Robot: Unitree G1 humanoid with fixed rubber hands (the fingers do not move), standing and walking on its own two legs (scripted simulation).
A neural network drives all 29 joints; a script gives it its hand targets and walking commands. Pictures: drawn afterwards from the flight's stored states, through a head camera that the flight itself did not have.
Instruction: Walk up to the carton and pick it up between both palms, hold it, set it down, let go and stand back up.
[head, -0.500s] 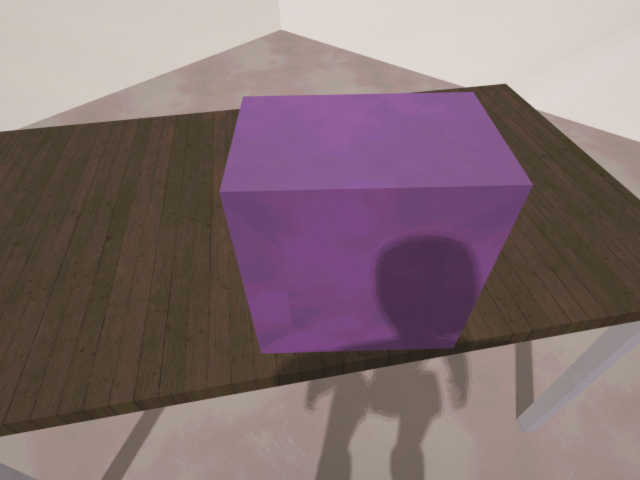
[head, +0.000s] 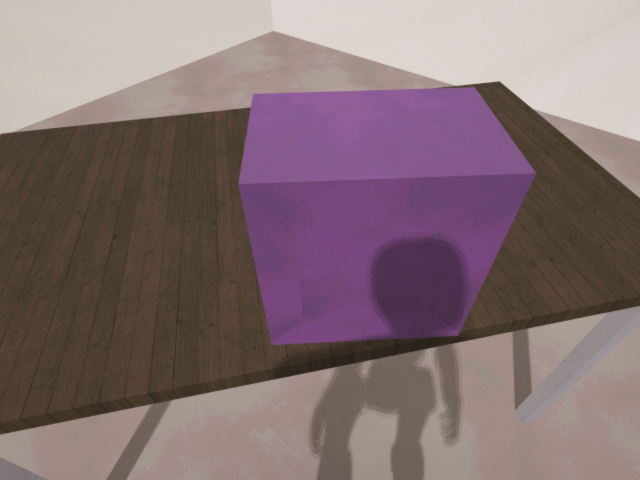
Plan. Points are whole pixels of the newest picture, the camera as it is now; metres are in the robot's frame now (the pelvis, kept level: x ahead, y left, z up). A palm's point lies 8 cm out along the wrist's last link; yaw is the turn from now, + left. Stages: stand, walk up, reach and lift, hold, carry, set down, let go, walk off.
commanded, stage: stand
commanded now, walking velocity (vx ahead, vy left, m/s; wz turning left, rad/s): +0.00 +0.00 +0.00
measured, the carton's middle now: (365, 226) +0.41 -0.04 +0.11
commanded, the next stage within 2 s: none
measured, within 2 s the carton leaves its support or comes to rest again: neither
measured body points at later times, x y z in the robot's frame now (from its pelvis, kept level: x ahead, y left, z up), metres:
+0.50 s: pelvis -0.02 +0.02 +0.00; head -0.03 +0.02 +0.45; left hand -0.07 +0.21 -0.17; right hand -0.07 -0.19 -0.16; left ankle -0.04 +0.06 -0.74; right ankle -0.01 -0.14 -0.74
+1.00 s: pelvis -0.02 +0.02 +0.00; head -0.01 +0.02 +0.45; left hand -0.06 +0.21 -0.17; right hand -0.07 -0.18 -0.16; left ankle -0.04 +0.06 -0.74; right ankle -0.01 -0.14 -0.74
